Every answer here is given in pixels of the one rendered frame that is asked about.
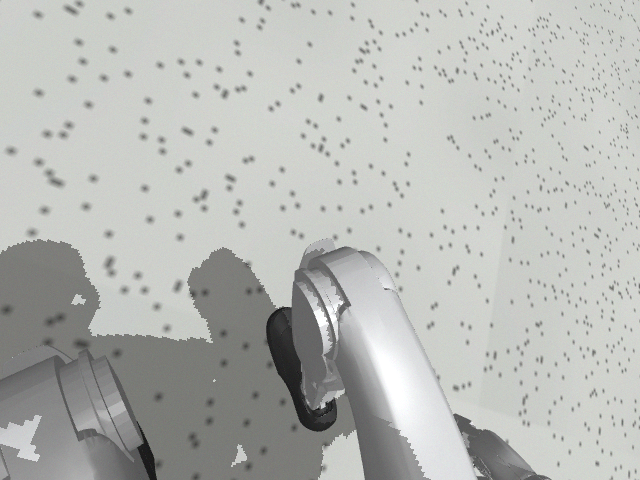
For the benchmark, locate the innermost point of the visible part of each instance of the right robot foot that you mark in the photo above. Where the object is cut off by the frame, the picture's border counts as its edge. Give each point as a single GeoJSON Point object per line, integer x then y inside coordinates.
{"type": "Point", "coordinates": [288, 365]}

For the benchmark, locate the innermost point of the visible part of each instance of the right robot hand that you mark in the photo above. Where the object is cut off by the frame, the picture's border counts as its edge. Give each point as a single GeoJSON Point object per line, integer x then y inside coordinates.
{"type": "Point", "coordinates": [491, 455]}

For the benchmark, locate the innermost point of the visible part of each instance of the left robot foot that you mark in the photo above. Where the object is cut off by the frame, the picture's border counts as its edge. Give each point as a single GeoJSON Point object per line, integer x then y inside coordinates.
{"type": "Point", "coordinates": [147, 457]}

